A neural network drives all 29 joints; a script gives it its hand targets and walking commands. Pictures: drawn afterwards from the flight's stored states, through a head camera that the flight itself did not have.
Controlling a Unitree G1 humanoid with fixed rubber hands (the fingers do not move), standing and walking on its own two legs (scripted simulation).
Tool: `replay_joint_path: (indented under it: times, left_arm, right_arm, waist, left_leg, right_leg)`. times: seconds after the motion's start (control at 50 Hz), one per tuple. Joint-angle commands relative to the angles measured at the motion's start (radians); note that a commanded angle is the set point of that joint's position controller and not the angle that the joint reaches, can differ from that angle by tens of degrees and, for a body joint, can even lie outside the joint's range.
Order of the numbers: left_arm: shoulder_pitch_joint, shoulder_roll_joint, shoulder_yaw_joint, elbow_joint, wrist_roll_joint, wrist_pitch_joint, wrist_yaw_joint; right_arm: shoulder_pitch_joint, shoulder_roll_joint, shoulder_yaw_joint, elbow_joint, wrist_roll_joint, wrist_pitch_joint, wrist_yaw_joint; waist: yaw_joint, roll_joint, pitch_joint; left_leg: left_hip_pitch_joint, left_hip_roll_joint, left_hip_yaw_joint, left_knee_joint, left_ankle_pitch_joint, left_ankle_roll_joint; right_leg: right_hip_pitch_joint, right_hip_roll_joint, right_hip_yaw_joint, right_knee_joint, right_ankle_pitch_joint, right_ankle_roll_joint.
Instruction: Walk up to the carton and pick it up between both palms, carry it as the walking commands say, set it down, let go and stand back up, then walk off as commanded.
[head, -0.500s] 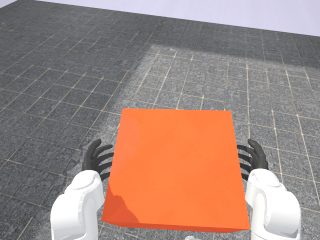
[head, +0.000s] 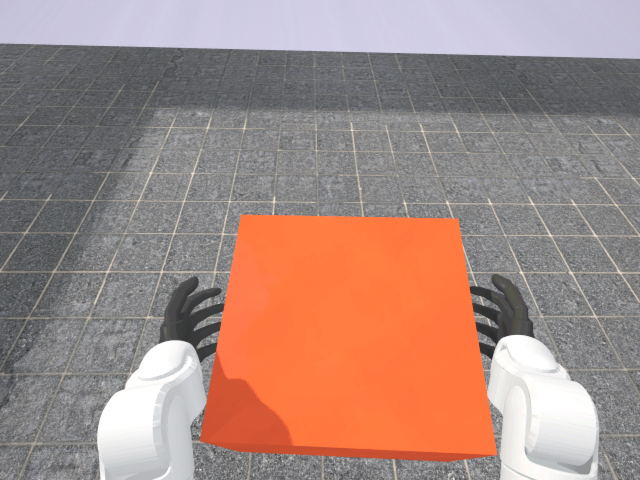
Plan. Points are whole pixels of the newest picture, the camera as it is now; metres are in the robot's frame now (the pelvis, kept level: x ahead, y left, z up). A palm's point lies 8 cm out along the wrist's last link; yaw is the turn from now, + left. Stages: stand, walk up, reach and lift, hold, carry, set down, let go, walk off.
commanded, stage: carry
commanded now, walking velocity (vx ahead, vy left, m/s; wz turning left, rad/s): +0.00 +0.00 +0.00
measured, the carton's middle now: (345, 339) +0.31 -0.01 +0.02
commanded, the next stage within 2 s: none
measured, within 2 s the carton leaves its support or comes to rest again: neither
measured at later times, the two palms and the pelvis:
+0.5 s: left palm (322, 390) +0.21 +0.02 +0.12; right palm out of the picture +0.18 -0.32 +0.12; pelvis -0.06 -0.12 +0.02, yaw -5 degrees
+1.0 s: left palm out of the picture +0.09 -0.02 +0.14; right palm out of the picture +0.04 -0.36 +0.15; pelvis -0.17 -0.15 +0.03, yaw -8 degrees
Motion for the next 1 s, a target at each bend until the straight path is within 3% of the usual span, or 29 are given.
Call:
replay_joint_path:
  times: [0.0, 0.04, 0.08, 0.12, 0.14, 0.18, 0.22, 0.26, 0.3, 0.34, 0.38, 0.4, 0.42, 0.44, 0.46, 0.48, 0.5, 0.54, 0.56, 0.6, 0.7, 0.74, 0.8, 0.84, 0.88, 0.9, 0.92, 0.94, 0.98]
  left_arm:
    - [-0.486, -0.906, -0.776, -0.13, -0.376, 0.009, -0.217]
    - [-0.506, -0.891, -0.756, -0.157, -0.374, 0.012, -0.224]
    - [-0.499, -0.938, -0.697, -0.113, -0.367, 0.001, -0.235]
    - [-0.497, -0.911, -0.7, -0.091, -0.361, 0.002, -0.237]
    - [-0.464, -0.882, -0.676, -0.069, -0.338, 0.003, -0.243]
    - [-0.459, -0.914, -0.693, -0.083, -0.359, -0.002, -0.254]
    - [-0.476, -0.881, -0.672, -0.101, -0.359, -0.005, -0.261]
    - [-0.444, -0.89, -0.642, -0.049, -0.336, 0.005, -0.262]
    - [-0.447, -0.896, -0.682, -0.053, -0.336, 0.009, -0.253]
    - [-0.428, -0.931, -0.666, -0.111, -0.327, -0.018, -0.252]
    - [-0.459, -0.932, -0.686, -0.118, -0.337, -0.016, -0.246]
    - [-0.52, -0.965, -0.714, -0.151, -0.346, -0.012, -0.25]
    - [-0.472, -0.908, -0.682, -0.087, -0.337, -0.002, -0.255]
    - [-0.521, -0.869, -0.681, -0.105, -0.322, -0.004, -0.238]
    - [-0.554, -0.879, -0.7, -0.15, -0.337, -0.006, -0.241]
    - [-0.545, -0.903, -0.733, -0.163, -0.361, -0.002, -0.246]
    - [-0.582, -0.907, -0.741, -0.164, -0.371, 0.005, -0.245]
    - [-0.473, -0.812, -0.713, -0.09, -0.329, 0.038, -0.23]
    - [-0.464, -0.814, -0.716, -0.052, -0.328, 0.045, -0.231]
    - [-0.553, -0.861, -0.724, -0.119, -0.345, 0.046, -0.231]
    - [-0.5, -0.827, -0.644, -0.053, -0.316, 0.046, -0.248]
    - [-0.485, -0.824, -0.649, -0.015, -0.307, 0.052, -0.248]
    - [-0.459, -0.832, -0.637, 0.012, -0.305, 0.056, -0.25]
    - [-0.524, -0.833, -0.643, -0.038, -0.313, 0.048, -0.248]
    - [-0.51, -0.85, -0.659, -0.037, -0.303, 0.047, -0.24]
    - [-0.577, -0.864, -0.685, -0.063, -0.316, 0.043, -0.241]
    - [-0.545, -0.856, -0.697, -0.051, -0.31, 0.046, -0.237]
    - [-0.548, -0.854, -0.693, -0.058, -0.329, 0.049, -0.234]
    - [-0.597, -0.864, -0.692, -0.057, -0.329, 0.053, -0.218]
  right_arm:
    - [-0.45, 0.896, 0.748, -0.148, 0.488, -0.008, 0.248]
    - [-0.505, 0.903, 0.747, -0.121, 0.516, 0.005, 0.258]
    - [-0.655, 0.967, 0.826, -0.171, 0.54, 0.002, 0.255]
    - [-0.529, 0.95, 0.789, -0.075, 0.498, 0.012, 0.25]
    - [-0.58, 0.924, 0.8, -0.107, 0.504, 0.012, 0.241]
    - [-0.543, 0.941, 0.823, -0.118, 0.501, 0.013, 0.242]
    - [-0.579, 0.954, 0.83, -0.121, 0.506, 0.014, 0.231]
    - [-0.631, 0.957, 0.842, -0.141, 0.526, 0.018, 0.231]
    - [-0.54, 0.927, 0.794, -0.094, 0.498, 0.02, 0.234]
    - [-0.639, 0.982, 0.863, -0.227, 0.566, -0.005, 0.239]
    - [-0.56, 0.997, 0.81, -0.179, 0.555, -0.007, 0.238]
    - [-0.581, 1.017, 0.814, -0.19, 0.556, -0.006, 0.25]
    - [-0.537, 0.983, 0.794, -0.141, 0.516, 0.009, 0.237]
    - [-0.56, 0.937, 0.769, -0.13, 0.503, 0.022, 0.242]
    - [-0.585, 0.928, 0.775, -0.159, 0.498, 0.022, 0.241]
    - [-0.562, 0.958, 0.793, -0.163, 0.501, 0.02, 0.244]
    - [-0.557, 0.957, 0.785, -0.127, 0.491, 0.028, 0.241]
    - [-0.418, 0.864, 0.748, -0.04, 0.446, 0.053, 0.228]
    - [-0.451, 0.847, 0.747, -0.022, 0.449, 0.062, 0.231]
    - [-0.531, 0.896, 0.765, -0.048, 0.49, 0.061, 0.242]
    - [-0.632, 0.915, 0.819, -0.072, 0.515, 0.067, 0.239]
    - [-0.552, 0.882, 0.787, -0.02, 0.49, 0.067, 0.24]
    - [-0.578, 0.883, 0.793, -0.041, 0.485, 0.07, 0.229]
    - [-0.605, 0.909, 0.795, -0.053, 0.497, 0.067, 0.238]
    - [-0.595, 0.934, 0.792, -0.061, 0.516, 0.059, 0.243]
    - [-0.579, 0.934, 0.763, -0.056, 0.504, 0.05, 0.244]
    - [-0.58, 0.909, 0.749, -0.049, 0.503, 0.046, 0.249]
    - [-0.562, 0.863, 0.73, -0.067, 0.492, 0.059, 0.247]
    - [-0.625, 0.862, 0.694, -0.041, 0.503, 0.072, 0.253]
  waist:
    - [0.01, -0.286, -0.498]
    - [0.01, -0.08, -0.417]
    - [0.021, -0.196, -0.481]
    - [0.015, -0.212, -0.438]
    - [0.01, -0.213, -0.394]
    - [0.01, -0.194, -0.441]
    - [0.008, -0.295, -0.415]
    - [0.004, -0.27, -0.429]
    - [0.007, -0.231, -0.459]
    - [-0.002, -0.345, -0.501]
    - [-0.039, -0.209, -0.568]
    - [-0.056, 0.365, -0.567]
    - [-0.012, 0.292, -0.504]
    - [-0.001, 0.13, -0.377]
    - [0.019, 0.135, -0.348]
    - [0.05, 0.115, -0.399]
    - [0.057, 0.042, -0.402]
    - [0.009, -0.203, -0.398]
    - [-0.002, -0.175, -0.369]
    - [0.009, -0.095, -0.361]
    - [0.005, -0.24, -0.337]
    - [0.003, -0.113, -0.34]
    - [-0.001, -0.236, -0.346]
    - [-0.004, -0.33, -0.36]
    - [-0.016, -0.163, -0.39]
    - [-0.041, -0.006, -0.389]
    - [-0.033, 0.404, -0.377]
    - [0.015, 0.322, -0.31]
    - [0.044, 0.344, -0.264]
  left_leg:
    - [-0.363, -0.216, 0.011, 0.442, -0.265, -0.004]
    - [-0.266, -0.164, -0.052, 0.463, -0.197, 0.011]
    - [-0.22, -0.2, -0.03, 0.345, -0.144, 0.025]
    - [-0.252, -0.196, -0.049, 0.33, -0.104, 0.043]
    - [-0.254, -0.219, -0.042, 0.335, -0.081, 0.046]
    - [-0.22, -0.247, -0.064, 0.274, -0.07, 0.052]
    - [-0.163, -0.274, -0.015, 0.233, -0.027, 0.054]
    - [-0.073, -0.31, 0.005, 0.132, -0.029, 0.064]
    - [-0.052, -0.317, 0.017, -0.004, -0.06, 0.076]
    - [0.165, -0.392, 0.177, -0.305, -0.125, 0.094]
    - [0.482, -0.257, 0.121, -0.699, 0.144, 0.213]
    - [0.498, 0.083, -0.255, -0.663, 0.419, 0.357]
    - [0.151, 0.206, -0.423, -0.505, 0.544, 0.417]
    - [0.033, 0.147, -0.349, -0.519, 0.365, 0.39]
    - [0.034, 0.089, -0.272, -0.441, 0.339, 0.332]
    - [0.122, -0.017, -0.159, -0.329, 0.626, 0.248]
    - [0.096, -0.14, -0.043, -0.246, 0.572, 0.175]
    - [-0.144, -0.268, -0.005, -0.141, 0.018, 0.098]
    - [-0.109, -0.257, -0.008, -0.098, -0.057, 0.106]
    - [-0.058, -0.291, -0.024, -0.146, -0.066, 0.123]
    - [-0.034, -0.322, -0.009, -0.121, 0.029, 0.128]
    - [-0.026, -0.301, -0.039, -0.203, 0.048, 0.142]
    - [0.055, -0.353, 0.039, -0.235, 0.003, 0.147]
    - [0.234, -0.33, 0.104, -0.424, -0.007, 0.18]
    - [0.374, -0.309, 0.113, -0.588, 0.053, 0.225]
    - [0.362, -0.189, 0.004, -0.732, 0.035, 0.28]
    - [0.083, 0.05, -0.344, -0.749, 0.027, 0.368]
    - [-0.278, 0.059, -0.287, -0.765, -0.165, 0.349]
    - [-0.364, 0.026, -0.209, -0.812, -0.34, 0.282]
  right_leg:
    - [0.681, -0.367, 0.518, -0.248, 1.461, -0.1]
    - [0.462, -0.325, 0.407, -0.261, 1.105, -0.098]
    - [0.505, -0.271, 0.449, -0.335, 0.705, -0.036]
    - [0.486, -0.284, 0.456, -0.356, 0.612, -0.05]
    - [0.441, -0.276, 0.494, -0.434, 0.508, 0.006]
    - [0.49, -0.267, 0.529, -0.448, 0.504, 0.038]
    - [0.458, -0.234, 0.457, -0.503, 0.541, 0.166]
    - [0.448, -0.196, 0.429, -0.564, 0.35, 0.201]
    - [0.483, -0.222, 0.424, -0.536, 0.567, 0.186]
    - [0.454, -0.135, 0.268, -0.553, 0.885, 0.402]
    - [0.317, 0.028, 0.097, -0.19, 0.816, 0.486]
    - [0.149, 0.118, 0.077, 0.394, -0.033, 0.387]
    - [0.178, -0.046, 0.358, 0.604, -0.368, 0.169]
    - [0.12, -0.057, 0.307, 0.471, -0.356, 0.059]
    - [0.102, -0.101, 0.307, 0.253, -0.367, 0.023]
    - [0.2, -0.141, 0.235, -0.189, -0.204, 0.0]
    - [0.362, -0.069, 0.155, -0.513, 0.08, 0.024]
    - [0.588, -0.258, 0.451, -0.482, 0.716, 0.048]
    - [0.463, -0.324, 0.443, -0.452, 0.779, 0.027]
    - [0.446, -0.287, 0.414, -0.528, 0.632, 0.049]
    - [0.393, -0.231, 0.412, -0.663, 0.188, 0.203]
    - [0.409, -0.257, 0.412, -0.642, 0.173, 0.122]
    - [0.351, -0.2, 0.377, -0.736, 0.068, 0.217]
    - [0.299, -0.173, 0.302, -0.742, 0.234, 0.329]
    - [0.234, -0.026, 0.136, -0.611, 0.099, 0.36]
    - [0.215, 0.085, 0.039, -0.341, 0.134, 0.421]
    - [0.268, 0.083, 0.06, 0.246, -0.095, 0.254]
    - [0.397, 0.013, 0.106, 0.453, -0.117, 0.105]
    - [0.349, 0.019, 0.059, 0.384, -0.188, 0.028]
